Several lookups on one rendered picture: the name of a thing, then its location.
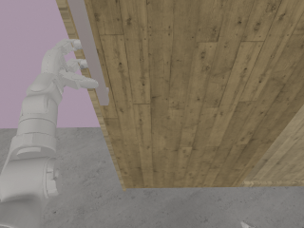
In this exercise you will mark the left robot forearm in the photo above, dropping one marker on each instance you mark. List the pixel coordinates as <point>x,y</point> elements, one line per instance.
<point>37,123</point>

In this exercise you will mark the handle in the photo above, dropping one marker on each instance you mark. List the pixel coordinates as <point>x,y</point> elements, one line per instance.
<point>82,25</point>

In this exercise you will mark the left robot upper arm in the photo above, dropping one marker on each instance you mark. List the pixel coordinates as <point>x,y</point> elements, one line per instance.
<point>26,187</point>

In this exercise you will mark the wardrobe door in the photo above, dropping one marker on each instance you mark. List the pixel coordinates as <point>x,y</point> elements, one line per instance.
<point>284,160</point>
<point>198,89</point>

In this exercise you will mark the left robot hand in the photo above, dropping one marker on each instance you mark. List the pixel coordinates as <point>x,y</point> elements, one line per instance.
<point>55,63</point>

